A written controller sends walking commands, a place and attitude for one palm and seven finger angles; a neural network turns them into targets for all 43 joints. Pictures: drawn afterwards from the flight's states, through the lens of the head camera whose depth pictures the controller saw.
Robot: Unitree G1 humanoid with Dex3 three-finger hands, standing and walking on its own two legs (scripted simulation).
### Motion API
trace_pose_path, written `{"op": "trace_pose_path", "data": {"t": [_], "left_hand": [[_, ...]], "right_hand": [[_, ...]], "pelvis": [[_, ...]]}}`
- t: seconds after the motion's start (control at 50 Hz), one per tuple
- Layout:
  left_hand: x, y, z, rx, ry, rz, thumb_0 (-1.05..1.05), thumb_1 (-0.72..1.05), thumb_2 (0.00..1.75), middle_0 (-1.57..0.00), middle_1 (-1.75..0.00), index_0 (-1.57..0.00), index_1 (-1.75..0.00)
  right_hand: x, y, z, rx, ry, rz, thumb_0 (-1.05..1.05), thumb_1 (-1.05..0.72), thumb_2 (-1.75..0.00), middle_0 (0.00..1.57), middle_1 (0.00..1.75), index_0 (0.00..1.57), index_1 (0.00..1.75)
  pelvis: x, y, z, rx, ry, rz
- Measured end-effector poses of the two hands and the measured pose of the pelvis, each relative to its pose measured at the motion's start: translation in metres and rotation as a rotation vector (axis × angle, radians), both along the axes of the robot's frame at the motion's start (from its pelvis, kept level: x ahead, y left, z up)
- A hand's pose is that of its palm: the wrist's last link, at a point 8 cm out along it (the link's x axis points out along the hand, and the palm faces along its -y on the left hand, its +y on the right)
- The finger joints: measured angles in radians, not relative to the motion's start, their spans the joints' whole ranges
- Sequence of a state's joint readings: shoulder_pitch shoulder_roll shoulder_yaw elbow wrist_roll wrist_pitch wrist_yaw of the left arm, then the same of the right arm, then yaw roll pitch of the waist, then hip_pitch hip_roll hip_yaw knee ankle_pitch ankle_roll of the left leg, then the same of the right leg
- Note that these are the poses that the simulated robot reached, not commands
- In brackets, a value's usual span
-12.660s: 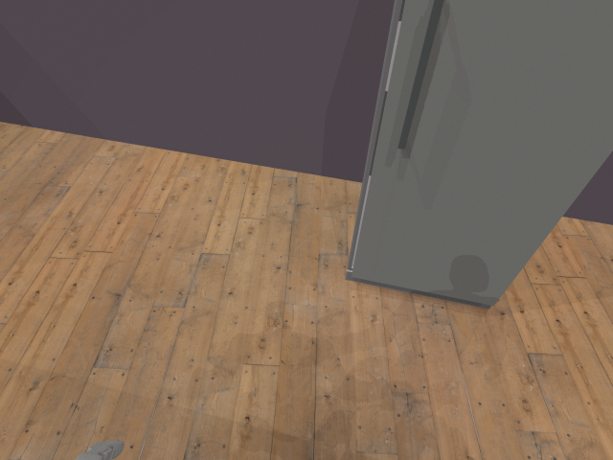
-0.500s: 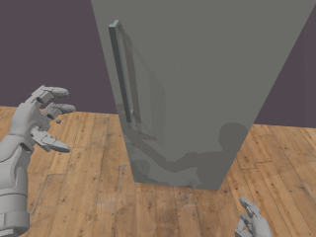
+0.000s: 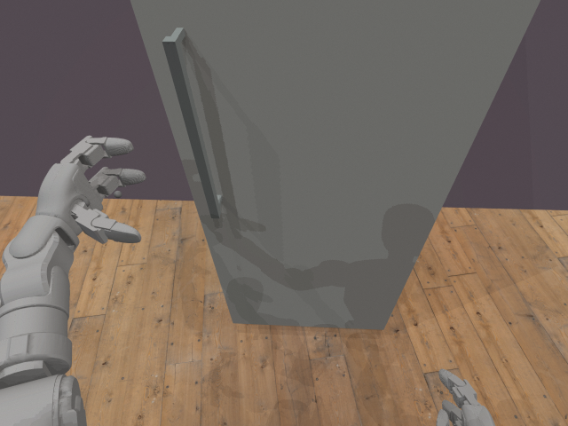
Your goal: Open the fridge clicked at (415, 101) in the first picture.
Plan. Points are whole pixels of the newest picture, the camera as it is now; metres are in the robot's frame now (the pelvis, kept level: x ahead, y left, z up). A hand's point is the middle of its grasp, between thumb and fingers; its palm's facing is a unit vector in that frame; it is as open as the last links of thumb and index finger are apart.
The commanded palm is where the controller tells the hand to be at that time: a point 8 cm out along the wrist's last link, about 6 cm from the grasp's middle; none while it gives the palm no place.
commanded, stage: move the hooked fingers beside the handle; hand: left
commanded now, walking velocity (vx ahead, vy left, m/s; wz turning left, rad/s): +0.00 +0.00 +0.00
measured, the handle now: (200, 140) +0.53 +0.17 +0.13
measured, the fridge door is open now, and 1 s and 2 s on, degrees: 0 0 0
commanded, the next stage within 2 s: feel for the door with the fingertips in 1.58 s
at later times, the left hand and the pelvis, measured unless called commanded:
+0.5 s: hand (148, 163) +0.43 +0.22 +0.16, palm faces -0.02 -1.00 -0.01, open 13.9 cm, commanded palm +0.41 +0.28 +0.15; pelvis +0.00 +0.01 +0.00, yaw +0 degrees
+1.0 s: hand (161, 152) +0.46 +0.22 +0.15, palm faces -0.01 -1.00 -0.01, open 13.9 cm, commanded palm +0.43 +0.28 +0.14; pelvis +0.00 +0.01 -0.01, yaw -1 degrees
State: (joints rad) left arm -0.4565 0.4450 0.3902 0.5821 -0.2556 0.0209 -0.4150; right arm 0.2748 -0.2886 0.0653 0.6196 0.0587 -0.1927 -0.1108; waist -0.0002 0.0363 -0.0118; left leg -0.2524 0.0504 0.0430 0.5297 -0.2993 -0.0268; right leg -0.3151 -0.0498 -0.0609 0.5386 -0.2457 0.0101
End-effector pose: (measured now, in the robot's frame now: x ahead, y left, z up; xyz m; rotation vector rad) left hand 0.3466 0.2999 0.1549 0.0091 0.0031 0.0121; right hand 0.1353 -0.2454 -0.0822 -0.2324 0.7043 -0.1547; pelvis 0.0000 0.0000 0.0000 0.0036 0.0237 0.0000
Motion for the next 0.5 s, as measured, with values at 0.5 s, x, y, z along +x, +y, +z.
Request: {"op": "trace_pose_path", "data": {"t": [0.5], "left_hand": [[0.064, -0.021, 0.001, 0.001, -0.021, -0.029, -0.01, -0.50, 0.30, -0.30, -1.20, -0.30, -1.20]], "right_hand": [[-0.056, -0.011, -0.019, -0.028, 0.204, -0.076, 0.01, -0.91, -0.90, 0.20, 0.30, 0.20, 0.30]], "pelvis": [[-0.001, 0.005, -0.004, -0.004, 0.066, -0.006]]}}
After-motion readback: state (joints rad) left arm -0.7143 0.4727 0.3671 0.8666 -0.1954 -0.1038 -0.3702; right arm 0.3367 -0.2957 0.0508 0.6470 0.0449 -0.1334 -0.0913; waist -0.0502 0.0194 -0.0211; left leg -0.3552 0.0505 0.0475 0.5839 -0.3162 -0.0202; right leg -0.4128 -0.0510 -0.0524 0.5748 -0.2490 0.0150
